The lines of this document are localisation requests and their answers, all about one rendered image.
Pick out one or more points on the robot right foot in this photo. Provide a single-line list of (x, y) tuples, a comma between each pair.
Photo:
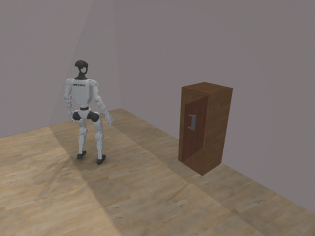
[(100, 161)]

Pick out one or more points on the right robot forearm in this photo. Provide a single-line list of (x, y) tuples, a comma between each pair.
[(102, 106)]

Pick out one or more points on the cupboard door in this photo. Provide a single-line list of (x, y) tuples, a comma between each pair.
[(193, 140)]

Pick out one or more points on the left robot hand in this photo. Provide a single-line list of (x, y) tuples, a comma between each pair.
[(70, 114)]

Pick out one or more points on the right robot hand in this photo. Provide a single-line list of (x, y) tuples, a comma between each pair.
[(109, 119)]

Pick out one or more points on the robot left foot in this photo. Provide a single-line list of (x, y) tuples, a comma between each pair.
[(79, 156)]

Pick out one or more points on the robot foot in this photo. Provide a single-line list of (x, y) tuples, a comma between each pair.
[(79, 156), (100, 161)]

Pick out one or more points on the robot left upper arm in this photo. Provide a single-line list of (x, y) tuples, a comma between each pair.
[(68, 89)]

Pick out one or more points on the handle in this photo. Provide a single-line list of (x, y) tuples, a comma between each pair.
[(193, 122)]

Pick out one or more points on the left robot forearm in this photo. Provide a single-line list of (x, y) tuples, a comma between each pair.
[(68, 104)]

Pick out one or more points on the robot right upper arm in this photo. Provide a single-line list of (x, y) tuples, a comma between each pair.
[(94, 85)]

